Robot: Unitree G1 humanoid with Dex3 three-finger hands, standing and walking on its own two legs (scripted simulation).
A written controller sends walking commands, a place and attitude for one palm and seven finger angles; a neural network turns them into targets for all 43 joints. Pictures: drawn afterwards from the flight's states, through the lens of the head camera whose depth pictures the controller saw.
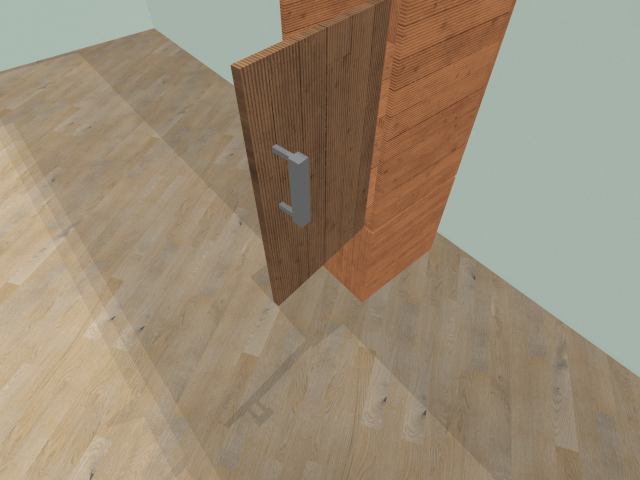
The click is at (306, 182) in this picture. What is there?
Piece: cupboard door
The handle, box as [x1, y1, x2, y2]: [272, 144, 310, 227]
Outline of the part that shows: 275,144 272,146 272,151 288,161 292,206 290,207 282,201 279,204 279,207 293,217 293,221 302,227 310,220 308,157 299,152 293,154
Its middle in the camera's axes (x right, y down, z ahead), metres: -0.05 -0.09 +0.66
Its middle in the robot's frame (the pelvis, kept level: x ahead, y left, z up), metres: +0.56 +0.09 +0.02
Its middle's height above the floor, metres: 0.81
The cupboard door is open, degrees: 99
